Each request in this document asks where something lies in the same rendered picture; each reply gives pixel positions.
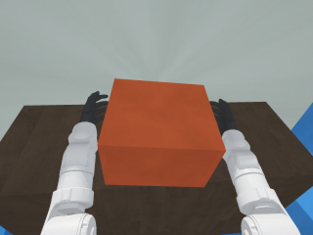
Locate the robot right hand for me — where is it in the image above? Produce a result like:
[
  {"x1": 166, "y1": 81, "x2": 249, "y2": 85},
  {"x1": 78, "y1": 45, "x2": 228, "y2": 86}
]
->
[{"x1": 209, "y1": 99, "x2": 238, "y2": 137}]

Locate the carton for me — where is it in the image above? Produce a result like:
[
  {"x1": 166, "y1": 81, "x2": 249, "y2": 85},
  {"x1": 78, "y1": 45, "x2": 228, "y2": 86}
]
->
[{"x1": 97, "y1": 78, "x2": 226, "y2": 188}]

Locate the right robot upper arm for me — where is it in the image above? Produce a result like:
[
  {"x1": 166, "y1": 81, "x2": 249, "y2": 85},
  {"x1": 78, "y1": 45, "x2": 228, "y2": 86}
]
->
[{"x1": 241, "y1": 213, "x2": 299, "y2": 235}]

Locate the robot left hand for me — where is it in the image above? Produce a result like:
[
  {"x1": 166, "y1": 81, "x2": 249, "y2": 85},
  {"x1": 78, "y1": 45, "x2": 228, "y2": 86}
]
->
[{"x1": 79, "y1": 91, "x2": 109, "y2": 125}]

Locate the pedestal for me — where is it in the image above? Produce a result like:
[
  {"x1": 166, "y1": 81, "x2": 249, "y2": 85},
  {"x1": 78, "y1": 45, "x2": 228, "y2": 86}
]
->
[{"x1": 0, "y1": 102, "x2": 313, "y2": 235}]

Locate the robot right forearm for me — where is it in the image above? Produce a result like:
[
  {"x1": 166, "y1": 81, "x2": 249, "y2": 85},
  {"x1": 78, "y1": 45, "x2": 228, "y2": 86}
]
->
[{"x1": 221, "y1": 129, "x2": 301, "y2": 235}]

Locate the left robot upper arm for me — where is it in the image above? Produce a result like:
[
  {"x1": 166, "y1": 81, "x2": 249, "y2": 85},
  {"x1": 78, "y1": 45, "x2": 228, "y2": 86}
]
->
[{"x1": 42, "y1": 212, "x2": 97, "y2": 235}]

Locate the robot left forearm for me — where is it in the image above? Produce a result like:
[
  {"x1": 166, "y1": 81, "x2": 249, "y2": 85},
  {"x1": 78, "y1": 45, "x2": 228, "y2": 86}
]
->
[{"x1": 40, "y1": 121, "x2": 98, "y2": 235}]

